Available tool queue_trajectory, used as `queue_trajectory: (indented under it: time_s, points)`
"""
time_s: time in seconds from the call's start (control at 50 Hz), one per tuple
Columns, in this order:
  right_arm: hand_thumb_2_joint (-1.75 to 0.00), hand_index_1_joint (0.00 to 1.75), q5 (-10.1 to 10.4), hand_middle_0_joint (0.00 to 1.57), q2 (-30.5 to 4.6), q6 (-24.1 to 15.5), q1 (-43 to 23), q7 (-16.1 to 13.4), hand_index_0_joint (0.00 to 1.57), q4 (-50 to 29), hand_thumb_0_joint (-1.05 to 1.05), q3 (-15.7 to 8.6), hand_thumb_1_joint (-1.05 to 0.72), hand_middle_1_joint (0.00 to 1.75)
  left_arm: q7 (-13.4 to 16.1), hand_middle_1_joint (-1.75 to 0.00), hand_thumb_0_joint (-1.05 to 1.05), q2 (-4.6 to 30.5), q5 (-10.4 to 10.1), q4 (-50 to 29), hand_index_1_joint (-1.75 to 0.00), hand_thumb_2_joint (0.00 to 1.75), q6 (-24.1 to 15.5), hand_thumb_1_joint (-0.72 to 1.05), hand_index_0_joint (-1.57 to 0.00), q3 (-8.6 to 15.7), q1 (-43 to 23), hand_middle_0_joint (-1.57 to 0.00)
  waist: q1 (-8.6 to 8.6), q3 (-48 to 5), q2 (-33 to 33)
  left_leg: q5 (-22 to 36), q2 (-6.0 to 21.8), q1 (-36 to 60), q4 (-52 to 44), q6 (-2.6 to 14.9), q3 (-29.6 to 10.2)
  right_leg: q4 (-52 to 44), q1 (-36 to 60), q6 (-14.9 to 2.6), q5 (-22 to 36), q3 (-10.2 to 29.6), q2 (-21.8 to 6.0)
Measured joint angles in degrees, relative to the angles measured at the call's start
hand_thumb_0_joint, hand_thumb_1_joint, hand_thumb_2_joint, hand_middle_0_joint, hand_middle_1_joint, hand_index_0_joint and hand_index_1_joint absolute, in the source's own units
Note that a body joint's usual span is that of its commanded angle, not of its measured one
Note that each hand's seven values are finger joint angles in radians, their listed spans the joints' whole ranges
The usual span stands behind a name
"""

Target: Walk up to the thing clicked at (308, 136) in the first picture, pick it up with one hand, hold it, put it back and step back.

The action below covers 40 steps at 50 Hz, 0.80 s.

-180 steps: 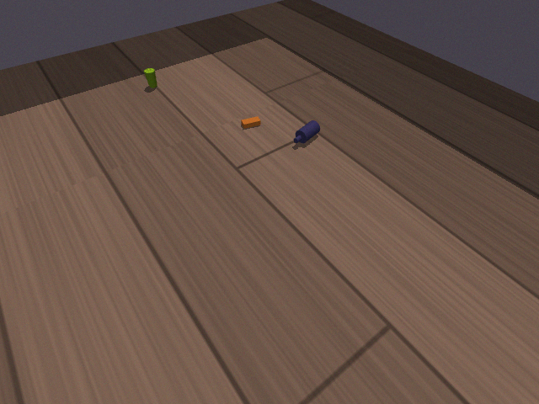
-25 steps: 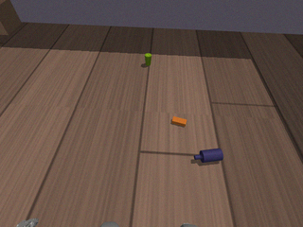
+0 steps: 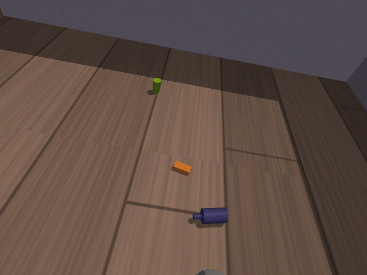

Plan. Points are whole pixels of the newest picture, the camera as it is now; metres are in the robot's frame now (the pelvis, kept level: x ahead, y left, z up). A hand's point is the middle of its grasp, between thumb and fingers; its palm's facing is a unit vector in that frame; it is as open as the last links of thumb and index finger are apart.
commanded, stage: walk up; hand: left
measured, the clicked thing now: (209, 215) +0.57 -0.26 -0.71
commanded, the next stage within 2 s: none
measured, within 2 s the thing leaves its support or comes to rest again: neither
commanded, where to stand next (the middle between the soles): +0.26 -0.53 m, yaw +5 degrees
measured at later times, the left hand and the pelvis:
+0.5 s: hand out of the picture +0.06 +0.07 -0.14, palm faces +0.04 -0.94 -0.35, open 7.4 cm; pelvis +0.07 -0.21 +0.01, yaw +2 degrees
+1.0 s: hand (217, 252) +0.23 -0.12 -0.15, palm faces -0.05 -0.90 -0.43, open 7.4 cm; pelvis +0.12 -0.43 -0.03, yaw +1 degrees
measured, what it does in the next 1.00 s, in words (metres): steps to the right: right foot, then left foot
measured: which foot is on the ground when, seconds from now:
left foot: down 0.00-0.20, up 0.22-0.52, down 0.54-0.96, up 0.98-1.00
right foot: up 0.00-0.16, down 0.18-0.54, up 0.56-0.92, down 0.94-1.00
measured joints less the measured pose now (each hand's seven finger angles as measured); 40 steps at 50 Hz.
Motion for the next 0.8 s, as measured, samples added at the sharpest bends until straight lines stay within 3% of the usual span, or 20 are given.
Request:
queue_trajectory:
  time_s: [0.12,0.16,0.2,0.24,0.32,0.38,0.46,0.52,0.54,0.6,0.66,0.74,0.8]
  points:
    - [-0.9,0.3,-1.19,0.21,-3.13,0.49,0.66,0.7,0.21,0.94,0.0,-1.19,-0.9,0.3,-0.66,-0.3,0.01,3.64,-0.38,0.36,-0.3,0.89,0.58,0.9,-0.2,2.31,-0.72,-0.21,-0.98,-0.64,1.17,-2.01,5.06,-1.67,2.26,-2.04,-3.76,-8.68,1.3,0.64,-1.81,-0.27,-3.63]
    - [-0.9,0.3,-1.34,0.21,-4.38,1.07,0.44,0.78,0.21,1.36,0.0,-1.62,-0.89,0.3,-0.55,-0.3,0.01,4.53,-0.62,0.6,-0.3,0.89,0.42,0.9,-0.2,2.89,-0.37,-0.2,-1.08,-1.05,1.82,-3.06,6.77,-2.48,3.56,-2.33,-4.92,-12.8,3.55,0.46,-1.32,-2.05,-3.62]
    - [-0.9,0.3,-1.49,0.21,-6.03,2.22,-0.35,0.42,0.21,2.42,0.01,-2.25,-0.89,0.3,-0.01,-0.3,0.01,4.18,-0.59,1.22,-0.3,0.89,-0.54,0.9,-0.2,3.37,-0.01,-0.2,-0.59,-0.84,4.31,-9.18,8.69,-3.99,7.87,-1.09,-8.1,-15.01,5.45,2.51,0.55,-4.23,-1.45]
    - [-0.9,0.3,-0.82,0.21,-6.57,3.96,-0.77,-0.69,0.21,4.1,0.01,-2.99,-0.9,0.3,0.64,-0.3,0.0,2.76,0.18,1.38,-0.3,0.89,-1.26,0.9,-0.2,2.72,0.49,-0.2,0.4,-1.16,6.39,-16.48,6.42,-7.66,18.45,-0.34,-11.4,-13.0,5.3,2.73,-0.95,-6.02,0.01]
    - [-0.9,0.3,0.99,0.2,-5.08,4.18,-1.51,-1.1,0.2,6.06,0.01,-2.2,-0.9,0.3,1.5,-0.3,0.01,-0.76,-0.03,2.07,-0.3,0.89,-1.68,0.9,-0.2,0.87,2.05,-0.2,3.03,-1.77,7.8,-14.62,-0.48,-11.59,28.17,0.25,-6.9,-19.69,9.4,0.76,1.05,-7.7,1.17]
    - [-0.9,0.3,1.53,0.2,-3.04,2.43,-2.52,-0.49,0.2,5.39,0.01,-0.66,-0.9,0.3,1.9,-0.3,0.01,-1.45,0.03,2.1,-0.3,0.89,-2.2,0.9,-0.2,0.04,3.06,-0.21,4.63,-0.44,7.56,-12.49,-2.94,-11.69,23.91,0.28,-2.65,-24.45,11.98,-1.27,2.76,-8.21,2.77]
    - [-0.9,0.3,1.3,0.21,0.22,0.99,-3.16,0.4,0.21,4.04,0.01,1.12,-0.9,0.3,2.51,-0.3,0.01,-1.1,0.1,1.13,-0.3,0.89,-2.56,0.9,-0.2,-0.37,3.04,-0.21,5.53,2.07,6.2,-9.73,-4.43,-9.5,13.03,0.78,0.97,-26.93,14.06,-3.44,2.72,-9.99,4.99]
    - [-0.9,0.3,1.23,0.21,2.06,-0.08,-2.46,0.5,0.21,2.6,0.0,1.84,-0.9,0.3,2.61,-0.3,0.01,-0.79,-0.25,-0.05,-0.3,0.89,-1.99,0.9,-0.2,-0.87,2.58,-0.21,5.23,3.25,4.69,-0.38,-5.33,-3.91,0.35,0.92,2.09,-24.5,14.25,-4.55,0.06,-11.4,6.17]
    - [-0.9,0.3,0.94,0.21,2.28,-0.55,-1.94,0.31,0.21,2.03,0.0,1.76,-0.9,0.3,2.69,-0.3,0.01,-0.83,-0.48,-0.44,-0.3,0.89,-1.83,0.9,-0.2,-1.08,2.42,-0.21,4.61,3.42,4.17,2.76,-5.68,-2.29,-2.39,2.15,1.84,-21.48,13.41,-4.55,-1.62,-11.64,6.22]
    - [-0.9,0.3,0.4,0.21,2.75,0.09,-1.88,-0.6,0.21,1.14,0.0,1.33,-0.9,0.3,3.1,-0.3,0.01,-1.9,-0.43,-0.49,-0.3,0.89,-0.84,0.9,-0.2,-1.66,0.37,-0.21,2.78,4.51,1.69,0.1,-6.25,-2.2,1.01,3.2,2.0,-7.06,8.07,-1.65,-4.95,-5.7,6.86]
    - [-0.9,0.3,0.86,0.21,2.61,0.98,-2.51,-1.11,0.21,0.83,0.0,0.7,-0.9,0.3,2.83,-0.3,0.01,-1.98,-0.08,-0.42,-0.3,0.89,-0.31,0.9,-0.2,-2.33,-0.29,-0.21,1.07,4.05,0.6,-0.91,-4.1,0.09,0.57,1.81,2.13,2.84,2.96,-0.44,-4.29,-1.71,6.34]
    - [-0.9,0.3,0.35,0.21,1.46,0.25,-0.81,-0.99,0.21,0.07,0.0,0.09,-0.9,0.3,2.24,-0.3,0.01,-0.23,-0.07,-1.25,-0.3,0.89,-0.18,0.9,-0.2,-1.13,-3.01,-0.21,-0.33,3.44,-0.05,-1.5,-0.78,1.15,0.77,-0.22,0.42,5.91,-1.68,0.36,-1.41,2.51,2.98]
    - [-0.9,0.3,-0.28,0.21,-0.05,0.19,0.0,-0.59,0.21,0.17,0.0,-0.43,-0.9,0.3,1.65,-0.3,0.01,1.77,-0.43,-2.07,-0.3,0.89,-0.26,0.9,-0.2,0.15,-4.98,-0.21,-0.59,3.75,-0.12,-2.5,2.08,0.81,2.18,-1.39,-0.91,2.97,-3.07,0.65,0.58,3.81,-0.15]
